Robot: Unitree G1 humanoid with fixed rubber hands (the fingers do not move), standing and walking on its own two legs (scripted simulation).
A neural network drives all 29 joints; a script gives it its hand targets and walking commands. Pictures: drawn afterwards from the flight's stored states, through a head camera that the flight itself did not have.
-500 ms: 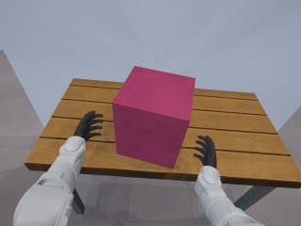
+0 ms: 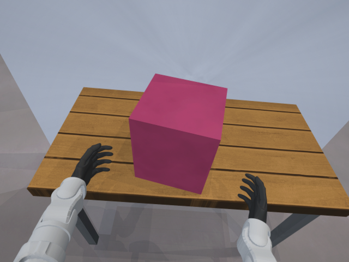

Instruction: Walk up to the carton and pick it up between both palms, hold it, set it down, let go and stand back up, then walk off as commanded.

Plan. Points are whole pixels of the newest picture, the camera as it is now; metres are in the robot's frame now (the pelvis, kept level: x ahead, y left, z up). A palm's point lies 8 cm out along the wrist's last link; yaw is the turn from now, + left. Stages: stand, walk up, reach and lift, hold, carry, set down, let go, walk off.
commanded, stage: set down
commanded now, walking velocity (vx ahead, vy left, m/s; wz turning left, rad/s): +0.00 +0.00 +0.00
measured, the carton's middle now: (178, 135) +0.49 -0.02 +0.01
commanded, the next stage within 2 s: none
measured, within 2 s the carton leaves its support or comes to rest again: neither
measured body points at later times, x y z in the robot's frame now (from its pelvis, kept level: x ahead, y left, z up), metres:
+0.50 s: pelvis +0.01 -0.01 +0.01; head +0.03 +0.03 +0.46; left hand +0.28 +0.23 +0.01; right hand +0.20 -0.19 +0.01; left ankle +0.03 +0.08 -0.73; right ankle +0.04 -0.16 -0.73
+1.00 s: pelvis +0.02 -0.01 +0.01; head +0.04 +0.02 +0.46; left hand +0.25 +0.23 +0.00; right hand +0.19 -0.19 +0.00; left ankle +0.03 +0.08 -0.73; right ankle +0.04 -0.16 -0.73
